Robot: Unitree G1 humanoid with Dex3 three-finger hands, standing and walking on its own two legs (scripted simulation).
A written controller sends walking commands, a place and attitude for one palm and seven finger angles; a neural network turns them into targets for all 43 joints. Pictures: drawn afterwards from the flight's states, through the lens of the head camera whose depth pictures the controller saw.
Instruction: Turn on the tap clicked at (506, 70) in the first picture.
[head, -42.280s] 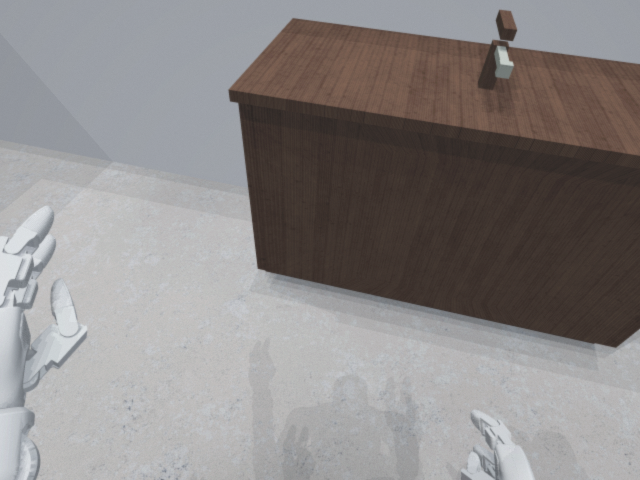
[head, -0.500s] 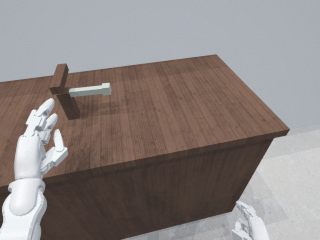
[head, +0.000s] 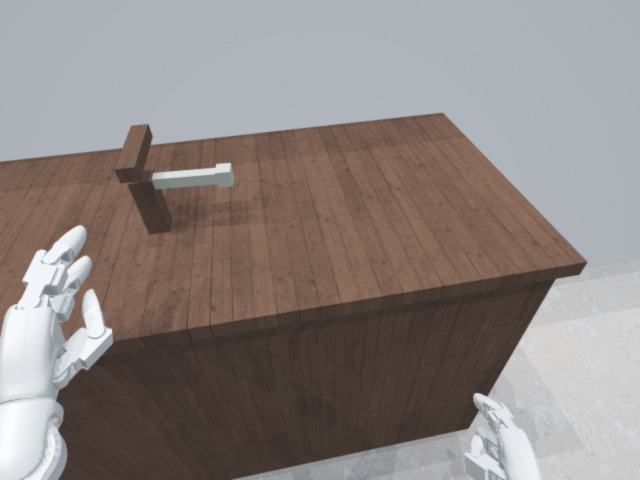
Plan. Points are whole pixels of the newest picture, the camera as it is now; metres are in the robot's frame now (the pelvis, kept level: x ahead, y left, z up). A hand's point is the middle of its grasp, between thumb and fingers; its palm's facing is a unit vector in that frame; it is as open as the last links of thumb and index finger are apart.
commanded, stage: step back with the hand held close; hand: left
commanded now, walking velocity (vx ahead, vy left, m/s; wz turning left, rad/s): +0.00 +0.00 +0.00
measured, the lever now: (224, 175) +0.52 +0.23 +0.13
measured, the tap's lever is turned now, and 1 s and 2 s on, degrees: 86 86 86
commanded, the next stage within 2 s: stop stepping back and stand still in 1.54 s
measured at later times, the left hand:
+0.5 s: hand (103, 341) +0.19 +0.25 +0.14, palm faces +0.33 -0.83 -0.44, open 7.4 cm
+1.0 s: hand (61, 375) +0.15 +0.27 +0.15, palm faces +0.40 -0.82 -0.41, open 7.4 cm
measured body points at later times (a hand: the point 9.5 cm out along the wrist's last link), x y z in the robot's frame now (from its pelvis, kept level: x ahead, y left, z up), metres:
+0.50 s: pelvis -0.02 +0.02 -0.01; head +0.00 +0.00 +0.44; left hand +0.17 +0.29 +0.17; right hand +0.16 -0.22 -0.10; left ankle +0.02 +0.12 -0.75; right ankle -0.01 -0.09 -0.75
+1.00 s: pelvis -0.07 +0.03 -0.02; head -0.04 +0.03 +0.43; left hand +0.13 +0.31 +0.17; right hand +0.11 -0.21 -0.10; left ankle +0.02 +0.12 -0.75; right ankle -0.02 -0.09 -0.74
